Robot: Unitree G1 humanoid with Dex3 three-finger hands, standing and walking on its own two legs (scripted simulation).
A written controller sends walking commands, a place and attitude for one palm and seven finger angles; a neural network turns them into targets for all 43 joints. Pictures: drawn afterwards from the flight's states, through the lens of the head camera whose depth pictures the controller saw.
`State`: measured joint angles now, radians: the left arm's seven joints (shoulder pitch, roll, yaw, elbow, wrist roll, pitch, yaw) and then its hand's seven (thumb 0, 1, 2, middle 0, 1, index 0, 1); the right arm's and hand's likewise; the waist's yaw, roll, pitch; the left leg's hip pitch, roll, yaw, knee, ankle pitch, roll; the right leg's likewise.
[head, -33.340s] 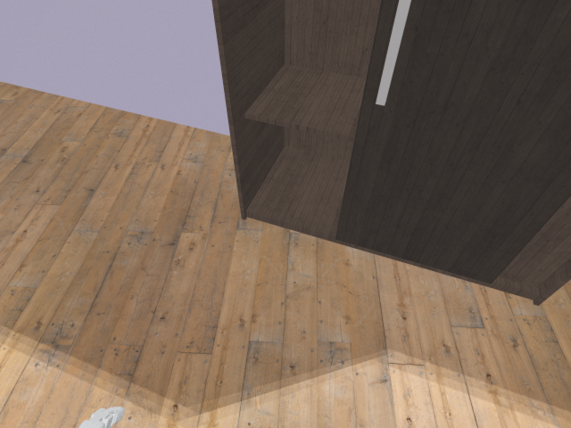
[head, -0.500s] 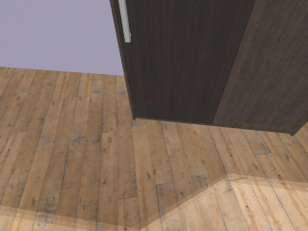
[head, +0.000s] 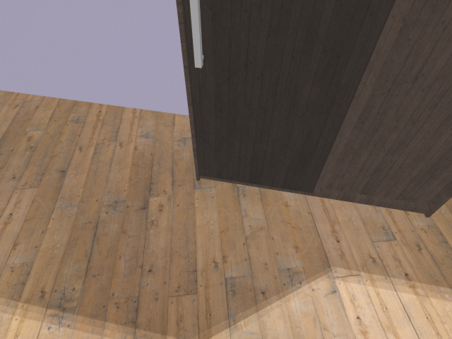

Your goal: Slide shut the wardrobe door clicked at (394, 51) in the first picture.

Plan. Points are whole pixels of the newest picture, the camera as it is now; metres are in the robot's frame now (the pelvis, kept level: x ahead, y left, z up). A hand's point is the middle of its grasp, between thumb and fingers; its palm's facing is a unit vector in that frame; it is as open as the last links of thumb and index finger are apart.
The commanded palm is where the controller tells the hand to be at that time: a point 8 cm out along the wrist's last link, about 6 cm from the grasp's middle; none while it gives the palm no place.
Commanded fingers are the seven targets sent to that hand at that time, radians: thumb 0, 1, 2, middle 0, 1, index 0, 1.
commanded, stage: let the arm hang, fingers relaxed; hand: right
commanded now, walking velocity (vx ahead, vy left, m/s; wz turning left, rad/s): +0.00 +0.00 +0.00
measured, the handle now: (198, 26) +1.00 +0.16 +0.10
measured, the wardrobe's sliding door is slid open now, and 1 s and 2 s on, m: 0.00 0.00 0.00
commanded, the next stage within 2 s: look to check the result in 0.10 s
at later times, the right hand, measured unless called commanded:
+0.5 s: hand out of the picture +0.07 -0.21 -0.17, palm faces -0.01 +0.96 -0.27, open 7.4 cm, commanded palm none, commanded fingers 0.00 -0.90 -0.90 0.20 0.30 0.20 0.30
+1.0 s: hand out of the picture +0.12 -0.22 -0.16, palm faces -0.03 +0.95 -0.30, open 7.4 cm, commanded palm none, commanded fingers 0.00 -0.90 -0.90 0.20 0.30 0.20 0.30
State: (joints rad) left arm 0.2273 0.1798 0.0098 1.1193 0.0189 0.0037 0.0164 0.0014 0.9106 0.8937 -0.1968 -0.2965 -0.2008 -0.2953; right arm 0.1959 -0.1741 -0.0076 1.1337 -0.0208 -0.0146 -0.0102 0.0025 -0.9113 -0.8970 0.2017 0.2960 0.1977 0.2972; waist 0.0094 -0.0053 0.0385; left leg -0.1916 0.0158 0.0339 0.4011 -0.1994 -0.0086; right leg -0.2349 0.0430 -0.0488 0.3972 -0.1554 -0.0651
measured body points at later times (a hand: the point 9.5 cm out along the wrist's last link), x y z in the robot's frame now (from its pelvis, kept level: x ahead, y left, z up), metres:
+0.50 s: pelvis +0.03 +0.01 +0.00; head +0.05 +0.01 +0.45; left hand +0.08 +0.27 -0.15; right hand +0.07 -0.26 -0.15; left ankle +0.01 +0.13 -0.74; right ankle +0.04 -0.08 -0.74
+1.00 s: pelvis +0.04 +0.02 +0.01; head +0.06 +0.02 +0.46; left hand +0.12 +0.30 -0.13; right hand +0.12 -0.27 -0.14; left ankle +0.01 +0.13 -0.74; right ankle +0.04 -0.08 -0.74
